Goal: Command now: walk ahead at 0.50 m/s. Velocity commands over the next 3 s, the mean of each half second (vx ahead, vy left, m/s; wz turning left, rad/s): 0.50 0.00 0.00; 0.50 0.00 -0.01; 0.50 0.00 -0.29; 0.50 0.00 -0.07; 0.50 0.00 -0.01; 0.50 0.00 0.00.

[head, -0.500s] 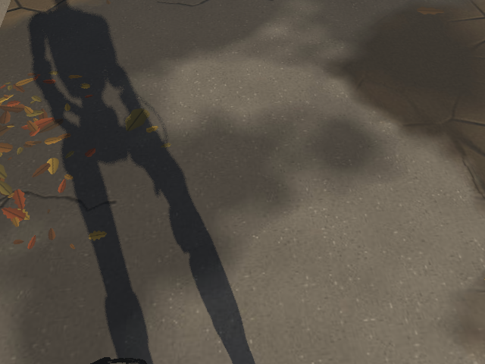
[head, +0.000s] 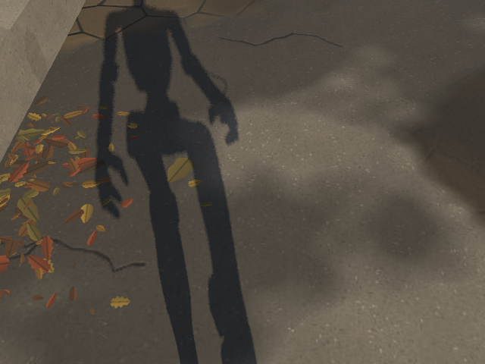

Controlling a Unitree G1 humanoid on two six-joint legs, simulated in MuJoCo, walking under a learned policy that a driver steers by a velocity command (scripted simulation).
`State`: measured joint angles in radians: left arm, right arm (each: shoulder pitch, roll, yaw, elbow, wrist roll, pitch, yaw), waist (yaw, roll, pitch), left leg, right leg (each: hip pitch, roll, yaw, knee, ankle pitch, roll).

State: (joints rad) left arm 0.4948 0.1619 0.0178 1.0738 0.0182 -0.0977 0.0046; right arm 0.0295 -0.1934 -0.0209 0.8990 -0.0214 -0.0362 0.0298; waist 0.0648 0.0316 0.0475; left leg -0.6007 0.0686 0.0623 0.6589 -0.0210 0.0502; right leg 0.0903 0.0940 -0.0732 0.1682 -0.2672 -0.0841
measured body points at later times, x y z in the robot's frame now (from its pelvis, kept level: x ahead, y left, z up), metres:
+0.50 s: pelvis +0.26 +0.04 +0.01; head +0.28 +0.04 +0.45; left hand +0.41 +0.27 -0.13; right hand +0.18 -0.19 -0.14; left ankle +0.19 +0.09 -0.74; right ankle +0.42 -0.11 -0.68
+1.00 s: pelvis +0.53 -0.01 +0.01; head +0.54 -0.02 +0.46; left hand +0.47 +0.23 -0.14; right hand +0.64 -0.25 -0.13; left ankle +0.64 +0.15 -0.67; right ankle +0.49 -0.07 -0.74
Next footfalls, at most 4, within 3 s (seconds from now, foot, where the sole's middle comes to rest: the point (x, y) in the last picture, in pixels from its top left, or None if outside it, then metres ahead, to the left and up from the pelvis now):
0.10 left None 0.23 0.10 -0.78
0.68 right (298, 345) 0.53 -0.08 -0.78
1.24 left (239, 248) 0.83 0.11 -0.78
1.76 right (319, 199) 1.04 -0.15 -0.78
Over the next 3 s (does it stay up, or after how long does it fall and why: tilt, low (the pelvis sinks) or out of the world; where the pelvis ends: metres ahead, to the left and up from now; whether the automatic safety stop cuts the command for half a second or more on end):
stays up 1.55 -0.19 -0.01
